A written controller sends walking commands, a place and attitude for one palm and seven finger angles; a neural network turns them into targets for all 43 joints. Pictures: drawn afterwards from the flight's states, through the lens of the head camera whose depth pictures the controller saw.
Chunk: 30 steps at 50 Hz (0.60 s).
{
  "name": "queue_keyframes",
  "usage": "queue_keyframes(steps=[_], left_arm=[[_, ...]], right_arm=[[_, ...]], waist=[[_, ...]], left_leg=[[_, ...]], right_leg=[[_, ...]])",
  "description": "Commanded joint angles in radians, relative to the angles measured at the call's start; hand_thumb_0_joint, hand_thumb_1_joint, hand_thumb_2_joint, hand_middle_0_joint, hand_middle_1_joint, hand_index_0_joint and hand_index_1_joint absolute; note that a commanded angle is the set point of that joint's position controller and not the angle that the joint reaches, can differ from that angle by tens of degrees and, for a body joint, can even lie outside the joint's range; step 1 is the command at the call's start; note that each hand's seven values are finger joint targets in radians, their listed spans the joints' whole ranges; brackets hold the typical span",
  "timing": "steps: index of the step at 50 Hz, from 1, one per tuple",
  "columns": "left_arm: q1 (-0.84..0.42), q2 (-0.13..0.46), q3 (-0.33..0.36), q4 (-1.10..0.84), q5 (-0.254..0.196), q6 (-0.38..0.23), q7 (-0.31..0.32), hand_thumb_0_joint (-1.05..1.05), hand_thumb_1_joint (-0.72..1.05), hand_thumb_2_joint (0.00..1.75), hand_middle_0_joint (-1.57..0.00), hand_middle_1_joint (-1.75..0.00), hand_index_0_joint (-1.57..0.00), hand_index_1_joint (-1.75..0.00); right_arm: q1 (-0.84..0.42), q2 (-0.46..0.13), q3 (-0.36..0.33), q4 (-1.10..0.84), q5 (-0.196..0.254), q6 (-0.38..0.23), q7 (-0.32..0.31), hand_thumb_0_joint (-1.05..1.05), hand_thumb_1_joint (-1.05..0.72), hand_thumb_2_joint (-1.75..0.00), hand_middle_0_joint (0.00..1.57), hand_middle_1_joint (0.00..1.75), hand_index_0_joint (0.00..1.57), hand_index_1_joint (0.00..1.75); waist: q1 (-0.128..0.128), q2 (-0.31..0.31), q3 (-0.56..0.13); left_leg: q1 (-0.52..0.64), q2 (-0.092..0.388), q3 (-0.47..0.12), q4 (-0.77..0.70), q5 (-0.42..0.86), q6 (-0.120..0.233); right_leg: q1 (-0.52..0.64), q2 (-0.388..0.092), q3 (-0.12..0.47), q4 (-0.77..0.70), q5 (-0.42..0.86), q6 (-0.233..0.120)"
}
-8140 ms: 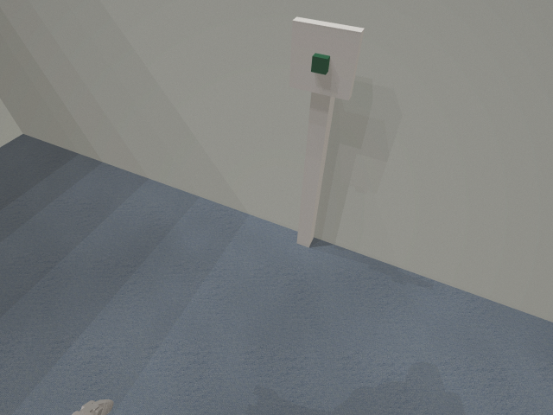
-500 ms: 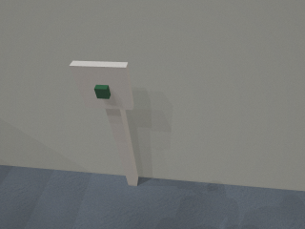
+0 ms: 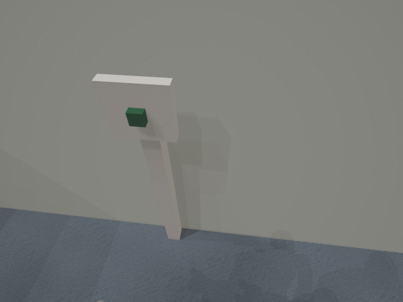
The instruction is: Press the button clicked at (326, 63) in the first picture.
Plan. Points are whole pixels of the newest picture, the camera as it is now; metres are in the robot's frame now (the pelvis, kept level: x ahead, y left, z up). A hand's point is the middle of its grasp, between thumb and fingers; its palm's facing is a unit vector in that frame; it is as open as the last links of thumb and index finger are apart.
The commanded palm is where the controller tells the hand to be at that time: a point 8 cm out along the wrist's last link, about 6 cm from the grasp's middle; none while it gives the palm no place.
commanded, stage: raise the hand and make a fist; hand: left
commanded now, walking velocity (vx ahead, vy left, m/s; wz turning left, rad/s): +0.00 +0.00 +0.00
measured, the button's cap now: (137, 116) +0.51 +0.20 +0.09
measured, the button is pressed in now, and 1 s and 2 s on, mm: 0 0 0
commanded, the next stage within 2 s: aim a knuckle at the button in 1.90 s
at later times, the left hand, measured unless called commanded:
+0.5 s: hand (97, 295) +0.14 +0.20 -0.01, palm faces +0.10 -0.99 -0.05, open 4.2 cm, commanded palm +0.12 +0.24 -0.01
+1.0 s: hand (100, 261) +0.19 +0.20 +0.02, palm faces -0.06 -1.00 -0.07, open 3.1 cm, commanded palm +0.16 +0.27 +0.04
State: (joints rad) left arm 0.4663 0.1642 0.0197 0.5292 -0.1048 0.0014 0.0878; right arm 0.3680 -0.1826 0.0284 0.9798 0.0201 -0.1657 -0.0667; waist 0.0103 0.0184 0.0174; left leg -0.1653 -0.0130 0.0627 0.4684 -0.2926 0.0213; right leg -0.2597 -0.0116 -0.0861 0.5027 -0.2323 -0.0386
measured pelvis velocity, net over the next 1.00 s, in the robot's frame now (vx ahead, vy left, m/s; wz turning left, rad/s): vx -0.01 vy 0.02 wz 0.02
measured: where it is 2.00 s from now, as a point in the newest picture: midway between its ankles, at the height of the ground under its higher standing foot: outside the picture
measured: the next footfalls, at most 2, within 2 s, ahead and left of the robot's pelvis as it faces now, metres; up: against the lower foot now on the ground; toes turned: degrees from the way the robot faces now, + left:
none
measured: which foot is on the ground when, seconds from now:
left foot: down 0.00-1.00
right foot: down 0.00-1.00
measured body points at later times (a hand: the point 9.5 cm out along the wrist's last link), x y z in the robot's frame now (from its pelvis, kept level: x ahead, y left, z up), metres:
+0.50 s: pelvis -0.02 +0.00 -0.07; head +0.03 +0.02 +0.37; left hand +0.13 +0.25 -0.01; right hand +0.23 -0.21 -0.11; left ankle -0.03 +0.10 -0.74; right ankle +0.02 -0.09 -0.74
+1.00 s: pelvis -0.01 +0.02 -0.05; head +0.02 +0.03 +0.40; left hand +0.18 +0.26 +0.02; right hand +0.16 -0.22 -0.11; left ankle -0.03 +0.10 -0.74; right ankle +0.02 -0.09 -0.74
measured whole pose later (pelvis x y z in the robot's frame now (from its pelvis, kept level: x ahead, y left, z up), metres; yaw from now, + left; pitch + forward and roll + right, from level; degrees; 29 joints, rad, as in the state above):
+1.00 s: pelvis -0.01 +0.02 -0.05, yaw +1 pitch +9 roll -2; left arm 0.49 0.26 0.14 -0.17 -0.25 -0.29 -0.27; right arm 0.28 -0.26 0.00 0.52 0.04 -0.24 -0.04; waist -0.02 0.02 -0.10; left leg -0.62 0.00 0.03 0.96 -0.51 0.05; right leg -0.66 -0.03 -0.12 0.89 -0.39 -0.02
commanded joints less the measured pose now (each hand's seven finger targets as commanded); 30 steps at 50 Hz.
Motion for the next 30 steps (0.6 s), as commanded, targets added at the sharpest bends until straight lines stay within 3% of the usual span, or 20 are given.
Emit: queue_keyframes(steps=[1, 2, 3, 5, 7, 8, 10, 11, 13, 16, 17, 18, 19, 22, 23, 26, 28, 30], left_arm=[[-0.219, 0.066, 0.018, -0.579, -0.088, -0.149, 0.004, 0.0, 0.9, 0.9, -0.36, -0.48, -0.36, -0.48], [-0.189, 0.077, 0.042, -0.535, -0.077, -0.197, -0.018, 0.0, 0.9, 0.9, -0.39, -0.51, -0.39, -0.51], [-0.122, 0.085, 0.085, -0.435, -0.078, -0.235, -0.046, 0.0, 0.9, 0.9, -0.42, -0.54, -0.42, -0.54], [0.103, 0.017, 0.098, -0.321, -0.111, -0.344, -0.145, 0.0, 0.9, 0.9, -0.47, -0.6, -0.47, -0.6], [0.262, 0.006, 0.131, -0.333, -0.154, -0.47, -0.269, 0.0, 0.9, 0.9, -0.53, -0.66, -0.53, -0.66], [0.327, 0.034, 0.173, -0.319, -0.167, -0.521, -0.337, 0.0, 0.9, 0.9, -0.56, -0.69, -0.56, -0.69], [0.264, 0.09, 0.182, -0.42, -0.174, -0.622, -0.461, 0.0, 0.9, 0.9, -0.61, -0.75, -0.61, -0.75], [0.265, 0.149, 0.238, -0.445, -0.163, -0.633, -0.485, 0.0, 0.9, 0.9, -0.64, -0.78, -0.64, -0.78], [0.219, 0.187, 0.27, -0.567, -0.178, -0.607, -0.489, 0.0, 0.9, 0.9, -0.69, -0.84, -0.69, -0.84], [0.049, 0.147, 0.243, -0.756, -0.211, -0.595, -0.437, 0.0, 0.9, 0.9, -0.78, -0.93, -0.78, -0.93], [0.012, 0.154, 0.248, -0.832, -0.213, -0.609, -0.408, 0.0, 0.9, 0.9, -0.81, -0.96, -0.81, -0.96], [-0.076, 0.163, 0.226, -0.925, -0.215, -0.628, -0.389, 0.0, 0.9, 0.9, -0.83, -0.99, -0.83, -0.99], [-0.078, 0.17, 0.229, -0.964, -0.201, -0.643, -0.375, 0.0, 0.9, 0.9, -0.86, -1.02, -0.86, -1.02], [-0.095, 0.113, 0.109, -0.957, -0.166, -0.66, -0.395, 0.0, 0.9, 0.9, -0.94, -1.11, -0.94, -1.11], [-0.125, 0.106, 0.076, -0.941, -0.168, -0.644, -0.421, 0.0, 0.9, 0.9, -0.97, -1.14, -0.97, -1.14], [-0.045, 0.144, 0.097, -0.824, -0.158, -0.519, -0.473, 0.0, 0.9, 0.9, -1.05, -1.23, -1.05, -1.23], [0.051, 0.187, 0.165, -0.748, -0.168, -0.399, -0.485, 0.0, 0.9, 0.9, -1.11, -1.29, -1.11, -1.29], [0.094, 0.205, 0.22, -0.824, -0.188, -0.306, -0.463, 0.0, 0.9, 0.9, -1.16, -1.35, -1.16, -1.35]], right_arm=[[-0.192, -0.197, -0.057, -0.293, 0.033, -0.177, -0.029, 0.0, -0.9, -0.9, 0.2, 0.3, 0.2, 0.3], [-0.188, -0.198, -0.067, -0.32, 0.02, -0.188, -0.027, 0.0, -0.9, -0.9, 0.2, 0.3, 0.2, 0.3], [-0.187, -0.201, -0.079, -0.348, 0.014, -0.186, -0.02, 0.0, -0.9, -0.9, 0.2, 0.3, 0.2, 0.3], [-0.21, -0.185, -0.098, -0.414, 0.002, -0.188, 0.003, 0.0, -0.9, -0.9, 0.2, 0.3, 0.2, 0.3], [-0.232, -0.184, -0.116, -0.476, -0.001, -0.18, 0.039, 0.0, -0.9, -0.9, 0.2, 0.3, 0.2, 0.3], [-0.231, -0.189, -0.128, -0.507, 0.001, -0.171, 0.063, 0.0, -0.9, -0.9, 0.2, 0.3, 0.2, 0.3], [-0.27, -0.2, -0.128, -0.562, -0.001, -0.163, 0.088, 0.0, -0.9, -0.9, 0.2, 0.3, 0.2, 0.3], [-0.274, -0.191, -0.132, -0.575, 0.004, -0.153, 0.09, 0.0, -0.9, -0.9, 0.2, 0.3, 0.2, 0.3], [-0.281, -0.188, -0.129, -0.62, 0.004, -0.125, 0.084, 0.0, -0.9, -0.9, 0.2, 0.3, 0.2, 0.3], [-0.259, -0.163, -0.12, -0.66, 0.005, -0.106, 0.063, 0.0, -0.9, -0.9, 0.2, 0.3, 0.2, 0.3], [-0.236, -0.161, -0.118, -0.661, 0.002, -0.102, 0.058, 0.0, -0.9, -0.9, 0.2, 0.3, 0.2, 0.3], [-0.219, -0.167, -0.108, -0.656, -0.01, -0.101, 0.052, 0.0, -0.9, -0.9, 0.2, 0.3, 0.2, 0.3], [-0.193, -0.161, -0.111, -0.643, -0.012, -0.099, 0.045, 0.0, -0.9, -0.9, 0.2, 0.3, 0.2, 0.3], [-0.173, -0.172, -0.092, -0.613, -0.01, -0.114, 0.042, 0.0, -0.9, -0.9, 0.2, 0.3, 0.2, 0.3], [-0.172, -0.182, -0.083, -0.609, -0.01, -0.117, 0.041, 0.0, -0.9, -0.9, 0.2, 0.3, 0.2, 0.3], [-0.176, -0.192, -0.085, -0.615, 0.016, -0.117, 0.031, 0.0, -0.9, -0.9, 0.2, 0.3, 0.2, 0.3], [-0.207, -0.191, -0.082, -0.631, 0.03, -0.105, 0.027, 0.0, -0.9, -0.9, 0.2, 0.3, 0.2, 0.3], [-0.235, -0.173, -0.079, -0.667, 0.038, -0.087, 0.022, 0.0, -0.9, -0.9, 0.2, 0.3, 0.2, 0.3]], waist=[[-0.062, -0.018, -0.026], [-0.068, -0.115, 0.014], [-0.054, -0.202, 0.044], [0.008, -0.349, 0.017], [0.052, -0.328, -0.077], [0.074, -0.239, -0.128], [0.05, -0.098, -0.195], [0.063, -0.05, -0.223], [0.066, -0.002, -0.258], [0.018, 0.071, -0.267], [0.005, 0.105, -0.272], [-0.027, 0.087, -0.281], [-0.028, 0.101, -0.329], [-0.074, 0.107, -0.31], [-0.102, 0.062, -0.297], [-0.083, -0.002, -0.29], [-0.033, -0.014, -0.305], [0.012, -0.005, -0.375]], left_leg=[[-0.13, 0.02, -0.098, -0.042, -0.019, 0.002], [-0.188, 0.006, -0.096, 0.001, -0.047, 0.009], [-0.253, -0.004, -0.091, 0.049, -0.063, 0.007], [-0.376, -0.011, -0.074, 0.151, -0.06, -0.005], [-0.456, -0.028, -0.054, 0.237, -0.01, -0.02], [-0.46, -0.037, -0.044, 0.275, 0.037, -0.032], [-0.496, -0.046, -0.033, 0.358, 0.081, -0.037], [-0.522, -0.043, -0.024, 0.38, 0.089, -0.03], [-0.553, -0.042, -0.021, 0.408, 0.074, -0.019], [-0.534, -0.028, -0.037, 0.434, 0.016, -0.007], [-0.521, -0.017, -0.052, 0.447, 0.034, -0.002], [-0.523, -0.008, -0.072, 0.474, 0.047, 0.004], [-0.499, 0.002, -0.079, 0.481, 0.072, 0.006], [-0.482, 0.017, -0.103, 0.5, 0.083, 0.011], [-0.498, 0.023, -0.116, 0.514, 0.073, 0.019], [-0.538, 0.02, -0.125, 0.467, -0.025, 0.016], [-0.548, 0.009, -0.124, 0.424, -0.021, 0.013], [-0.517, 0.005, -0.113, 0.382, 0.021, 0.008]], right_leg=[[-0.066, -0.021, 0.035, -0.065, -0.11, 0.019], [-0.128, -0.017, 0.033, -0.062, -0.179, 0.024], [-0.182, -0.018, 0.038, -0.048, -0.247, 0.026], [-0.228, -0.015, 0.05, 0.035, -0.302, 0.028], [-0.178, -0.017, 0.071, 0.133, -0.162, 0.02], [-0.135, -0.028, 0.09, 0.184, -0.039, 0.011], [-0.141, -0.048, 0.12, 0.269, 0.135, 0.008], [-0.15, -0.052, 0.136, 0.291, 0.153, 0.008], [-0.166, -0.054, 0.167, 0.305, 0.111, 0.01], [-0.263, -0.026, 0.159, 0.306, -0.049, 0.013], [-0.286, -0.015, 0.146, 0.322, -0.039, 0.007], [-0.322, -0.003, 0.137, 0.355, -0.013, 0.009], [-0.319, 0.0, 0.129, 0.363, 0.011, 0.004], [-0.407, 0.015, 0.079, 0.391, 0.003, 0.0], [-0.42, 0.021, 0.076, 0.394, -0.005, 0.004], [-0.378, 0.017, 0.072, 0.337, -0.114, 0.014], [-0.301, 0.015, 0.07, 0.312, -0.132, 0.012], [-0.219, 0.0, 0.057, 0.306, -0.092, 0.018]])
